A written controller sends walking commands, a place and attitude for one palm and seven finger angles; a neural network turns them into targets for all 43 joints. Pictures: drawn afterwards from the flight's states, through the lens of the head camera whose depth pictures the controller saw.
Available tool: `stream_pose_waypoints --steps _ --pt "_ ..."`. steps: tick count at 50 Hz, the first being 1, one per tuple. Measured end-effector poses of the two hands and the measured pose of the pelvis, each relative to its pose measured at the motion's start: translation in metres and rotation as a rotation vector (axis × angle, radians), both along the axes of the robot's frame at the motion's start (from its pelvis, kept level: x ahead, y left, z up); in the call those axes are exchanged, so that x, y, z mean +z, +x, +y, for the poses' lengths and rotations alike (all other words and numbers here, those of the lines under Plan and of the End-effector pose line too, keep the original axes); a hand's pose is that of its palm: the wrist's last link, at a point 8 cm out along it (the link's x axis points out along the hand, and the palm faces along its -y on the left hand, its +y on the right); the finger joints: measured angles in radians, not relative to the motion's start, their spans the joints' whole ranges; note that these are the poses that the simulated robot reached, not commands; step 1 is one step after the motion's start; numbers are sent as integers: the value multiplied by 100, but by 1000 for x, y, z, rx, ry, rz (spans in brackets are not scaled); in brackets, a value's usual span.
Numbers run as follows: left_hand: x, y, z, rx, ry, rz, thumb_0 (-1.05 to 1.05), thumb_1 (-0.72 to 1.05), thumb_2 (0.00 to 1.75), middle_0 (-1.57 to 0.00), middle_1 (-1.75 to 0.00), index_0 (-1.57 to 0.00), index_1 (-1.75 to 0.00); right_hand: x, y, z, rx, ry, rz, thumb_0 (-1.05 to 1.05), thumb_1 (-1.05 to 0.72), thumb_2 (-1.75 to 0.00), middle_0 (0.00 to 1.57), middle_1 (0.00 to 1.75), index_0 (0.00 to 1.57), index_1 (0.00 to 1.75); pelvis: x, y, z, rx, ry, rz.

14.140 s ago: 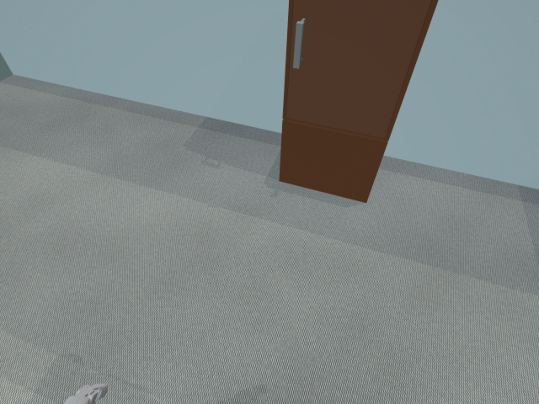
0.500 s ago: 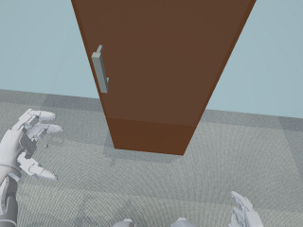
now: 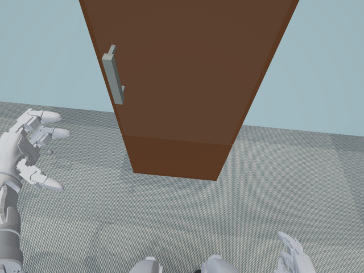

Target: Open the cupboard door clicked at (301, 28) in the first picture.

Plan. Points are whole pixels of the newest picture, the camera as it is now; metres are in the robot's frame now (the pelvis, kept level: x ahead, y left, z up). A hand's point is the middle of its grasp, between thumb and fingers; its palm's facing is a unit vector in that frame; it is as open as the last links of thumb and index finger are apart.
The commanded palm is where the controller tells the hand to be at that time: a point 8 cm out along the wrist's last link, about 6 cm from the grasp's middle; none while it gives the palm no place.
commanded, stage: move the hooked fingers beside the handle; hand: left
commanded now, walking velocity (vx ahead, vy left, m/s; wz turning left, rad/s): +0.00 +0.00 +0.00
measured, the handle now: (116, 76) +0.59 +0.21 +0.05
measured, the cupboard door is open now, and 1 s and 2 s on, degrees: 0 0 0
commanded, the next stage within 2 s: none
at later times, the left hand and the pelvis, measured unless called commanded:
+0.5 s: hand (64, 123) +0.41 +0.28 +0.06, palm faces -0.04 -1.00 -0.02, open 14.0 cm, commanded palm +0.40 +0.32 +0.06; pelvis +0.00 +0.01 -0.01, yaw -2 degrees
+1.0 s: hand (82, 97) +0.49 +0.27 +0.06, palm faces -0.06 -1.00 +0.00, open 14.0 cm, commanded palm +0.48 +0.31 +0.05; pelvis +0.01 +0.02 -0.01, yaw -2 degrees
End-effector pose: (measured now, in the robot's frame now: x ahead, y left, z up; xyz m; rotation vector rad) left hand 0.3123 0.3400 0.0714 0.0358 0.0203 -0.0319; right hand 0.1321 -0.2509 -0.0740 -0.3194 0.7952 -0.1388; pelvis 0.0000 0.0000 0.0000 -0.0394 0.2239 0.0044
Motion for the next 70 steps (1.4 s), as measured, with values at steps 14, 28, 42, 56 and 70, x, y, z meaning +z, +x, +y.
stream_pose_waypoints --steps 14,28,42,56,70 --pt "-4 44 -9 -22 -12 5 -1 -50 30 -30 -120 -30 -120 -11 -43 -6 -82 -2 140 1 -90 -90 20 30 20 30 -2 3 6 -22 3 43" --pt "-5 88 -3 -21 -26 -1 -1 -50 30 -30 -120 -29 -120 -18 -67 -1 -122 -24 264 0 -90 -90 20 30 20 30 -6 3 14 -22 -10 79" --pt "-10 136 -10 -19 -20 5 -1 -50 30 -30 -120 -29 -120 -24 -97 4 -182 -33 400 0 -90 -90 20 30 20 30 -12 6 21 -32 -21 125" --pt "-12 182 -15 -13 -21 32 -1 -50 30 -30 -120 -30 -120 -26 -135 6 -244 -43 548 0 -90 -90 20 30 20 30 -18 7 22 -35 -32 177" --pt "-16 228 -18 -23 -20 37 -1 -50 30 -30 -120 -29 -120 -24 -161 11 -296 -55 666 0 -90 -90 20 30 20 30 -25 12 23 -42 -48 248"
